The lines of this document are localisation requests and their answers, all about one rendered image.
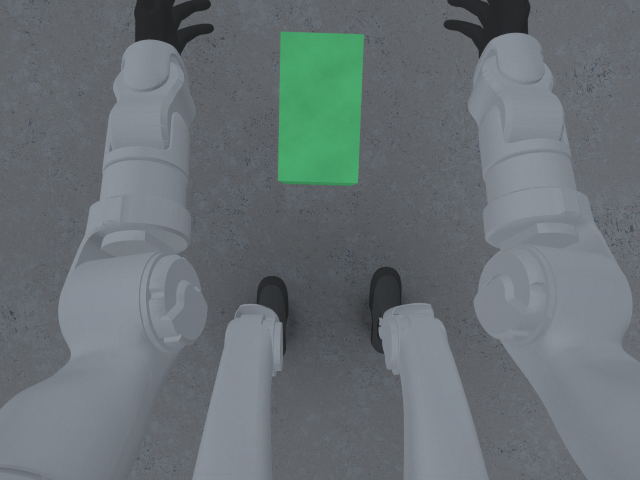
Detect carton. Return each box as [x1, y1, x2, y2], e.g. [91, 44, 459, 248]
[278, 32, 364, 186]

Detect robot left shin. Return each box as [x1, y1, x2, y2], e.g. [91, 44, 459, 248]
[224, 304, 280, 344]

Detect robot right hand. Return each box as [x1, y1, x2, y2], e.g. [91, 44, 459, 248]
[444, 0, 530, 59]

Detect robot left hand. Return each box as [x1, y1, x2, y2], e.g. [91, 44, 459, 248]
[134, 0, 214, 56]

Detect robot right thigh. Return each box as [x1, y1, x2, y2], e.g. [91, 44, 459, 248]
[385, 313, 489, 480]

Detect left robot forearm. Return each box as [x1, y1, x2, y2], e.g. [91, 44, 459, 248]
[58, 40, 196, 339]

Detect right robot upper arm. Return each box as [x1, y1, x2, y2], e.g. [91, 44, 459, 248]
[473, 244, 640, 480]

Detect left robot upper arm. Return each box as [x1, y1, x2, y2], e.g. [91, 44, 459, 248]
[0, 251, 208, 480]

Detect right robot forearm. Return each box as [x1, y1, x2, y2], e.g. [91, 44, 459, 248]
[468, 33, 633, 306]

